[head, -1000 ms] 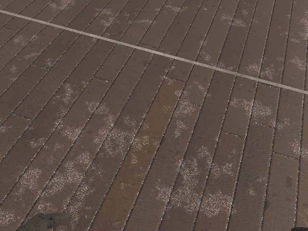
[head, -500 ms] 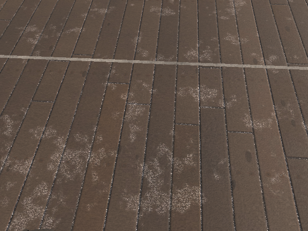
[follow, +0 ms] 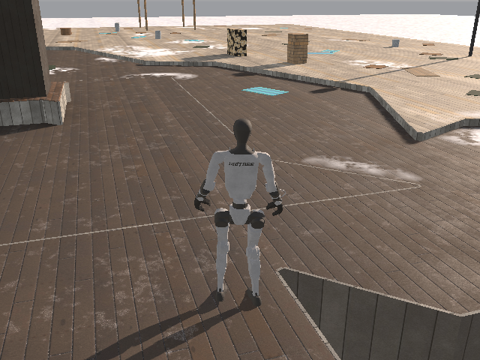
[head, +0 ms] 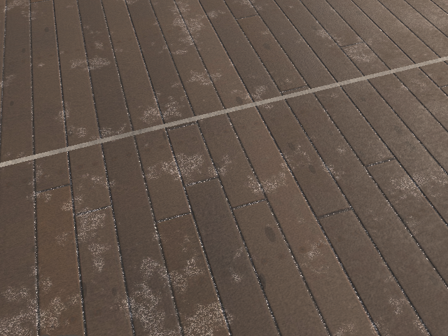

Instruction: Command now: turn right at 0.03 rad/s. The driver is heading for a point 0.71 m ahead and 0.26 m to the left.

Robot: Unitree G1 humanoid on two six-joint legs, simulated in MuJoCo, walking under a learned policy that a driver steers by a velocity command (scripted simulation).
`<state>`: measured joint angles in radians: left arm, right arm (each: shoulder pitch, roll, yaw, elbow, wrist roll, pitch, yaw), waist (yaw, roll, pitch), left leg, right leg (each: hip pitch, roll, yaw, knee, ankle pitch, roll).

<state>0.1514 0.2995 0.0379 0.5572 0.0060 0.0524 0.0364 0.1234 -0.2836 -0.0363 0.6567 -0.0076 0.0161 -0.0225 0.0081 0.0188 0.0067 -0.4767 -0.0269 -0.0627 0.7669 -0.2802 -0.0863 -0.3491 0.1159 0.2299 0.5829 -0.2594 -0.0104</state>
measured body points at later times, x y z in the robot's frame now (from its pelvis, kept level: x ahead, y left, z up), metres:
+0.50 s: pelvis +0.07 +0.00 +0.01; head +0.10 +0.00 +0.46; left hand +0.13 +0.31 -0.07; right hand +0.31 -0.23 -0.08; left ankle +0.03 +0.13 -0.66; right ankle +0.08 -0.10 -0.73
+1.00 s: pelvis +0.14 +0.08 +0.00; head +0.16 +0.11 +0.45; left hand +0.04 +0.38 -0.11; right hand +0.44 +0.00 -0.09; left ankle +0.09 +0.18 -0.73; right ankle +0.20 -0.03 -0.66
